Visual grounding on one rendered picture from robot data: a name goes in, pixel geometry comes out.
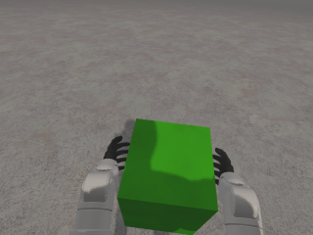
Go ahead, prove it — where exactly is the robot right forearm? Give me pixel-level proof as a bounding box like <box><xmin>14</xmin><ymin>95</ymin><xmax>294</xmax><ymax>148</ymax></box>
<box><xmin>218</xmin><ymin>171</ymin><xmax>264</xmax><ymax>235</ymax></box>

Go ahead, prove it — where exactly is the robot left forearm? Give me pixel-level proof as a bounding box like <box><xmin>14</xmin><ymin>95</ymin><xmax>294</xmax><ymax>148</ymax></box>
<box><xmin>68</xmin><ymin>159</ymin><xmax>119</xmax><ymax>235</ymax></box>

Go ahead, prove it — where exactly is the left robot hand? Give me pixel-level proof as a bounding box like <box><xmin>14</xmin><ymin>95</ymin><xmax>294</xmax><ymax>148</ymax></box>
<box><xmin>104</xmin><ymin>135</ymin><xmax>130</xmax><ymax>170</ymax></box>

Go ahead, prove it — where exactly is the carton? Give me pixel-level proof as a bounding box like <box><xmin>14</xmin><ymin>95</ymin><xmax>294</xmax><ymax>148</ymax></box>
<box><xmin>117</xmin><ymin>118</ymin><xmax>218</xmax><ymax>235</ymax></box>

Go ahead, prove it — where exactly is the right robot hand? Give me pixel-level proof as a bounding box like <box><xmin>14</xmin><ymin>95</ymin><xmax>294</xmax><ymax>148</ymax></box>
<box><xmin>212</xmin><ymin>148</ymin><xmax>234</xmax><ymax>185</ymax></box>

